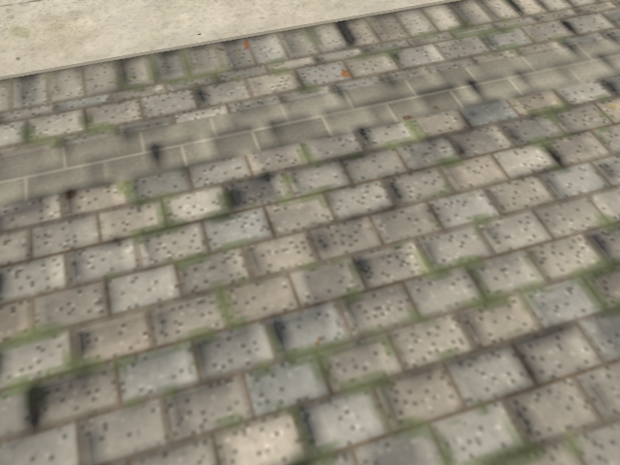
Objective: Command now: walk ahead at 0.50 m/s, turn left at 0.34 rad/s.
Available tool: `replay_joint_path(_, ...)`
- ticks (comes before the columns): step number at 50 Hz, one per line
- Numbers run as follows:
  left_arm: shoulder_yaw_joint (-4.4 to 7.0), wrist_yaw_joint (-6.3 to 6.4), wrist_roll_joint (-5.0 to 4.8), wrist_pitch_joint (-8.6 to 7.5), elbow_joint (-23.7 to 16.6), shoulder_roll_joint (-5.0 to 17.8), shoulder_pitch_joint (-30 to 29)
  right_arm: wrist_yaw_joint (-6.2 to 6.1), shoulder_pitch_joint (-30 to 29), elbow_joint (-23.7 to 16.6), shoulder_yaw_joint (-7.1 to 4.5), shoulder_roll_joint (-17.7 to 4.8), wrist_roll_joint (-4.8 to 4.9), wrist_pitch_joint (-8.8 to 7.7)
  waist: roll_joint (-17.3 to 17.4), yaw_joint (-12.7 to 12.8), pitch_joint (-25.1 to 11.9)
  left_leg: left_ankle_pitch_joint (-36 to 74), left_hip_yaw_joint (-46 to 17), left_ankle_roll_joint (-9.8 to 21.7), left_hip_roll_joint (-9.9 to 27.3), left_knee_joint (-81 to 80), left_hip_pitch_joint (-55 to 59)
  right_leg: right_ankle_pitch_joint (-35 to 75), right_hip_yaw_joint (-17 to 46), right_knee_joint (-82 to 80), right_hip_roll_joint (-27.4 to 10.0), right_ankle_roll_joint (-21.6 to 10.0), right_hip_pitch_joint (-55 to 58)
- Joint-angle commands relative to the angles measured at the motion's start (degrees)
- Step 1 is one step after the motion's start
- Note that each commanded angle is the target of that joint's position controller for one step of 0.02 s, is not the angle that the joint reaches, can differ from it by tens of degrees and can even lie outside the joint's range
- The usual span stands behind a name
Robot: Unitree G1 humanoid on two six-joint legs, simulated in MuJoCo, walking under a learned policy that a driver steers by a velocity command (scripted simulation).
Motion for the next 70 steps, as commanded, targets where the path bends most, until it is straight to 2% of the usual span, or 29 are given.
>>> replay_joint_path(1, -0.5, -1.03, -0.57, -3.65, -5.8, 4.7, 2.7, -0.37, 19.4, 1.0, -3.61, -11.5, 0.92, 0.27, 12.7, -7.6, -20.3, -14.4, -48.1, 16.3, 20.3, -14.5, 51.8, -2.9, 7.1, 41.2, 1.3, 1.3, -40.0)
replay_joint_path(2, 0.0, -1.54, -2.14, -4.79, -7.8, 7.1, -3.1, -0.8, 15.7, -0.3, -3.1, -9.5, 0.75, 0.48, 8.9, -8.0, -11.8, -14.1, -40.5, 13.6, 18.7, -15.4, 45.4, 1.5, 7.2, 40.6, -1.7, 0.6, -44.2)
replay_joint_path(4, 0.13, -1.01, -0.44, -5.49, -9.1, 6.8, -8.3, -1.09, 10.1, -2.3, -2.43, -7.6, -0.02, 0.75, -1.0, -4.9, -4.4, -2.1, -30.3, 11.1, 14.6, -16.8, 30.0, 7.7, 5.6, 31.9, -5.5, 0.7, -39.9)
replay_joint_path(8, 0.32, -0.33, 0.64, -3.48, -10.2, 4.9, -6.5, -1.95, 9.7, -3.6, -2.34, -8.0, -0.04, 0.88, 2.6, -1.4, -3.3, 9.6, -23.3, 11.3, 11.2, -19.7, 19.9, 10.0, 4.0, 21.1, -7.1, 3.3, -34.0)
replay_joint_path(14, -0.68, -0.49, 0.23, -3.42, -13.7, 2.2, -18.0, -3.73, 14.7, -3.1, -3.04, -9.7, 0.85, 2.13, 4.5, -5.3, -1.6, 7.1, -17.8, 6.7, 6.2, -18.8, 14.6, 30.3, 2.6, -1.4, -3.2, 5.5, -29.2)
replay_joint_path(19, -0.14, -1.79, -0.74, -4.64, -15.7, 4.1, -23.3, -4.23, 18.3, -2.6, -3.01, -9.2, 1.07, 3.4, 5.5, -6.6, -1.3, 2.6, -25.1, 5.6, 8.4, -13.2, 21.2, 28.4, 4.2, -10.1, -0.9, 4.4, -26.8)
replay_joint_path(22, 1.11, -1.73, -0.9, -5.52, -14.3, 6.4, -16.8, -4.38, 15.9, -3.8, -3.09, -8.9, 0.87, 3.87, 7.7, -2.3, -3.2, 7.1, -27.7, 3.8, 7.9, -6.7, 22.5, 24.7, 3.4, -14.7, -0.8, 1.4, -17.0)
replay_joint_path(23, 1.95, -1.31, -0.15, -5.74, -13.3, 8.3, -10.3, -4.13, 14.7, -4.8, -2.4, -6.9, 0.51, 3.64, 6.7, 1.0, -8.4, 8.7, -25.1, 2.0, 5.4, 1.6, 19.0, 25.4, 5.7, -13.8, -4.8, -1.3, -5.4)
replay_joint_path(24, 2.86, -0.73, 0.43, -5.54, -12.5, 12.0, -0.7, -4.01, 14.9, -6.2, -1.27, -3.8, -0.63, 3.32, -0.5, 4.4, -16.7, -2.9, -19.0, -0.3, 1.0, 18.0, 10.4, 23.9, 16.1, -12.5, -15.3, -5.2, 10.2)
replay_joint_path(25, 3.52, -1.22, 0.55, -4.59, -10.3, 14.6, 2.4, -3.9, 23.5, -7.6, -0.49, -2.0, 1.18, 2.85, -20.8, 0.0, -21.5, -30.0, -13.3, -3.1, -4.5, 33.0, -9.1, 12.9, 41.3, -16.7, -26.6, -13.9, 24.4)
replay_joint_path(26, 2.34, -1.35, -0.54, -4.21, -11.5, 8.7, 0.4, -4.04, 22.5, -5.7, -1.55, -8.1, 1.73, 2.97, -12.8, 1.2, -15.7, -27.7, -14.0, -3.9, 0.8, 39.8, -15.4, 2.3, 42.0, -18.6, -26.2, -12.4, 20.4)
replay_joint_path(27, 1.52, -1.11, -0.6, -3.82, -11.9, 5.8, -1.6, -3.93, 16.2, -6.5, -2.3, -10.5, 1.22, 3.33, -6.9, 2.7, -8.5, -22.0, -12.4, -4.5, 2.4, 41.3, -16.6, 4.0, 32.7, -19.5, -23.3, -9.8, 13.2)
replay_joint_path(28, 1.07, -1.16, -0.13, -3.5, -12.0, 5.3, -4.1, -3.91, 13.5, -7.1, -2.34, -9.6, 0.67, 3.58, -2.7, 1.6, -4.5, -17.9, -10.7, -5.1, 4.2, 40.4, -14.8, 10.8, 26.0, -21.0, -20.8, -8.7, 6.2)
replay_joint_path(30, 0.52, -1.19, 0.4, -3.38, -11.1, 4.1, -6.4, -3.22, 12.1, -8.2, -2.48, -7.6, 0.61, 3.78, -4.5, -0.7, -0.9, -14.1, -9.9, -5.4, 7.1, 36.9, -11.8, 18.4, 17.5, -24.0, -17.3, -7.9, -2.0)
replay_joint_path(35, 1.51, -1.28, -0.08, -4.1, -8.5, 6.5, -6.1, -2.68, 9.0, -10.5, -1.74, -4.5, 0.53, 4.6, -4.4, -1.3, 0.1, -7.8, -8.1, -6.9, 9.0, 29.6, -13.6, 28.5, 7.0, -28.4, -17.2, -9.8, -4.4)
replay_joint_path(40, 1.89, -0.85, -0.37, -3.19, -6.4, 8.7, -4.9, -1.17, 1.7, -12.1, -0.99, -3.4, 0.59, 3.74, -3.2, 1.2, 1.1, 5.8, -4.7, -6.2, 8.1, 14.1, -10.9, 32.9, -3.0, -28.1, -15.6, -7.4, -2.1)
replay_joint_path(45, 2.63, -0.72, -1.76, -1.77, -4.3, 11.3, -1.9, 0.28, -4.2, -15.4, -1.13, -4.1, 0.8, 3.8, -3.9, 2.2, 3.0, 0.8, -0.7, -3.2, 6.1, 5.6, -8.9, 38.8, -7.0, -24.9, -18.2, -5.4, 4.6)
replay_joint_path(47, 3.16, -0.35, -2.19, -1.06, -4.3, 13.1, -2.3, 0.36, -1.3, -15.5, -2.2, -6.1, 0.4, 4.17, -5.7, -0.5, 0.2, -5.4, 2.7, -0.7, 2.5, 4.4, -2.0, 57.3, -9.5, -17.2, -18.3, -4.1, 6.3)
replay_joint_path(49, 2.59, 0.14, -2.26, -0.49, -4.3, 12.1, -2.1, -0.55, 14.5, -11.6, -5.14, -10.9, 0.49, 4.59, -3.8, -9.1, -8.3, -1.7, 3.3, 3.2, -1.9, -0.9, 21.7, 62.6, -12.4, 3.9, -15.3, -1.4, -1.5)
replay_joint_path(50, 0.46, -0.19, 0.34, -0.99, -5.2, 6.7, 0.7, -1.95, 21.6, -10.1, -6.2, -15.4, 0.59, 4.97, 7.8, -9.9, -14.1, 2.7, -14.6, 7.2, 10.6, -0.5, 40.5, 28.6, -12.3, 22.8, -12.0, 0.8, -18.8)
replay_joint_path(51, -1.34, -1.22, -0.08, -2.65, -6.9, 3.1, 4.9, -1.71, 19.4, -11.3, -5.65, -17.9, 0.71, 4.18, 17.2, -5.1, -23.5, -9.1, -46.6, 17.9, 23.4, -10.9, 53.0, -6.6, -3.2, 39.8, -1.8, 2.8, -37.0)
replay_joint_path(52, 0.26, -1.93, -2.62, -3.8, -6.3, 9.4, -1.0, -1.2, 20.2, -11.2, -4.26, -12.5, 0.09, 3.65, 6.9, -9.3, -22.0, -12.2, -43.6, 14.7, 23.2, -14.2, 50.4, -3.7, 4.0, 43.1, -4.8, 1.9, -42.0)
replay_joint_path(53, 0.21, -2.12, -3.91, -4.15, -7.9, 9.5, -5.6, -1.17, 17.9, -10.6, -3.65, -11.1, -0.35, 3.1, 6.0, -8.8, -13.6, -8.4, -34.2, 12.4, 21.5, -14.1, 42.6, 0.2, 2.9, 41.5, -6.8, 0.9, -44.0)
replay_joint_path(54, -0.06, -1.67, -3.1, -3.95, -7.6, 8.4, -6.7, -1.14, 14.0, -10.3, -3.01, -9.6, -0.37, 2.65, 1.4, -6.1, -8.5, -2.4, -27.0, 10.3, 19.2, -14.6, 33.4, 4.8, 2.7, 36.8, -9.7, 0.9, -41.5)
replay_joint_path(55, 0.23, -1.39, -2.01, -3.31, -6.9, 8.5, -6.3, -1.18, 10.9, -10.2, -2.35, -7.3, -0.7, 2.22, 2.3, -4.1, -6.0, 2.3, -21.6, 9.1, 16.9, -15.8, 27.1, 7.7, 3.1, 33.1, -11.3, 1.1, -38.3)
replay_joint_path(56, 0.31, -1.52, -2.01, -2.39, -6.0, 8.2, -3.9, -1.23, 9.4, -10.2, -2.07, -6.7, -1.15, 1.76, 4.0, -2.2, -5.1, 4.1, -18.5, 8.5, 15.8, -17.8, 22.8, 10.1, 3.6, 31.9, -12.2, 1.4, -34.6)
replay_joint_path(60, 0.07, -1.02, -1.99, 0.02, -5.0, 5.5, -3.7, -1.65, 9.4, -7.6, -2.45, -7.1, -1.66, -0.18, 2.7, -1.2, -1.6, 9.8, -9.0, 7.9, 14.8, -23.2, 18.8, 17.7, 4.9, 26.4, -11.3, 3.2, -35.8)
replay_joint_path(66, -0.35, -2.18, -1.69, -0.78, -6.7, 3.3, -10.9, -2.98, 10.5, -4.9, -2.4, -7.5, -1.63, -0.2, 2.8, -4.0, 1.6, 11.4, 1.6, 3.7, 12.9, -25.2, 23.2, 35.3, 3.6, 7.8, -8.2, 3.1, -37.8)
replay_joint_path(70, -1.23, -3.65, -1.57, -0.96, -9.8, 1.7, -17.0, -3.45, 14.4, -2.2, -2.87, -8.5, -0.98, 0.87, 1.9, -6.8, 4.4, 15.3, 4.1, 3.2, 15.7, -23.7, 31.3, 33.9, 0.8, 0.3, -7.5, 1.4, -41.1)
